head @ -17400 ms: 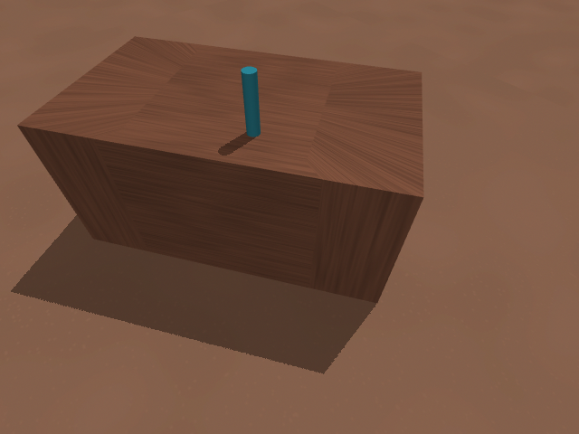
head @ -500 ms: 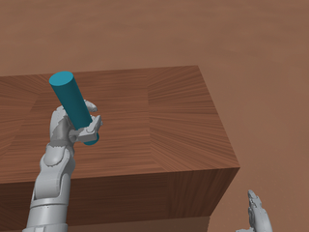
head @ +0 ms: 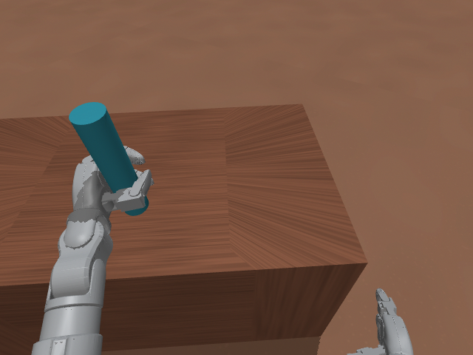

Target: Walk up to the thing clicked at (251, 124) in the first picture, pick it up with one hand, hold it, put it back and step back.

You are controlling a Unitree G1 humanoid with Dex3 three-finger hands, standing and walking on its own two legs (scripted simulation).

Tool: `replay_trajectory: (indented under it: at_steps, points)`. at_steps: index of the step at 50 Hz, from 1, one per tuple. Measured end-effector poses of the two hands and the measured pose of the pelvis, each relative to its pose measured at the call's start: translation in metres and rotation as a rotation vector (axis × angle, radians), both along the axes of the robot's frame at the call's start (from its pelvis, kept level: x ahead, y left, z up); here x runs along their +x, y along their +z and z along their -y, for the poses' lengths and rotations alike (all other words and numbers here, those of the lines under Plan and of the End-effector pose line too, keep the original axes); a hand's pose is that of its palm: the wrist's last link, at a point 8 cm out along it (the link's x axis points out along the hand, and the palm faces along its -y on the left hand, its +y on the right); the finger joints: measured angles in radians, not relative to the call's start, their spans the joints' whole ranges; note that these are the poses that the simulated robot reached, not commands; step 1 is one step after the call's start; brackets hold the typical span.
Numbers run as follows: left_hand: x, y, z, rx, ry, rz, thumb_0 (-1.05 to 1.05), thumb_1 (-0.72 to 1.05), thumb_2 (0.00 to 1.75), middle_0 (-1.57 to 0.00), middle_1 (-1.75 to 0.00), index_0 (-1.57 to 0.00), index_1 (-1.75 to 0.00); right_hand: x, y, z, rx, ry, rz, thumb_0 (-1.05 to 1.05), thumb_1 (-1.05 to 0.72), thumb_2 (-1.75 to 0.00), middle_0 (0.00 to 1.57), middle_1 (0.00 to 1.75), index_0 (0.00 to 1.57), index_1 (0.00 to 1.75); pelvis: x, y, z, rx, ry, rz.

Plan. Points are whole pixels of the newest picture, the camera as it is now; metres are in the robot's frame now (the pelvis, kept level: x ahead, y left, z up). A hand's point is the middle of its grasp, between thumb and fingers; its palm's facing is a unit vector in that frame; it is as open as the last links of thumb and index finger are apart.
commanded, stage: hold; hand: left
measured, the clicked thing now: (116, 167) +0.33 +0.19 +0.19
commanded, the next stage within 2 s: crouch in 0.36 s
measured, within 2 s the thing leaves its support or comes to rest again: neither
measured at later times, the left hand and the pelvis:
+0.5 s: hand (136, 182) +0.34 +0.17 +0.15, palm faces +0.15 -0.99 +0.01, open 5.7 cm; pelvis +0.00 +0.00 +0.00, yaw +0 degrees
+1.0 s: hand (145, 189) +0.39 +0.19 +0.07, palm faces +0.15 -0.99 +0.02, open 5.7 cm; pelvis -0.02 +0.00 -0.01, yaw -1 degrees
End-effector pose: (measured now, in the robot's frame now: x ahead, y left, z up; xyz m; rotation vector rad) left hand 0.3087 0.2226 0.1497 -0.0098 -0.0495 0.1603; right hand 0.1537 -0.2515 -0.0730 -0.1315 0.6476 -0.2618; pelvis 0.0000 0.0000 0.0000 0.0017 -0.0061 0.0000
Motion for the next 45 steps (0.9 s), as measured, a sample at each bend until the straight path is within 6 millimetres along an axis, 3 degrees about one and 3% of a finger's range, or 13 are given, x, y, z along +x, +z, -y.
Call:
replay_trajectory:
  at_steps: [11,21,25,34,45]
  points:
    - [-0.006,-0.019,0.006,-0.017,-0.009,-0.084,-0.02,0.07,1.2,-0.96,-1.18,-1.0,-1.19,-0.008,-0.004,-0.001,0.021,0.015,-0.028,-0.01,0.53,-0.05,0.05,0.05,0.06,0.05,0.002,0.001,0.0,0.001,-0.004,-0.001]
    - [-0.003,0.001,0.005,0.0,0.005,-0.006,-0.02,0.07,1.2,-0.96,-1.18,-1.0,-1.19,-0.001,-0.002,0.003,0.003,0.012,-0.019,-0.01,0.53,-0.06,0.05,0.05,0.06,0.05,-0.001,0.001,0.003,0.001,0.004,0.004]
    - [-0.003,0.001,0.005,0.003,-0.007,-0.027,-0.02,0.07,1.2,-0.96,-1.18,-1.0,-1.19,-0.001,-0.002,0.002,0.017,0.008,-0.009,-0.01,0.53,-0.06,0.05,0.05,0.06,0.05,0.0,0.001,0.003,0.002,0.004,0.006]
    - [0.001,-0.027,0.002,-0.022,-0.012,-0.107,-0.02,0.07,1.2,-0.97,-1.18,-1.0,-1.19,-0.009,-0.002,-0.003,0.021,0.035,-0.025,-0.01,0.55,-0.05,0.05,0.05,0.06,0.05,-0.007,0.001,0.005,0.003,0.006,0.004]
    - [0.037,-0.071,-0.012,-0.027,0.0,-0.131,-0.02,0.07,1.2,-0.97,-1.18,-1.0,-1.19,-0.028,-0.007,0.01,-0.038,0.003,-0.075,-0.01,0.56,-0.05,0.05,0.05,0.06,0.05,-0.021,-0.008,0.002,-0.004,-0.004,-0.072]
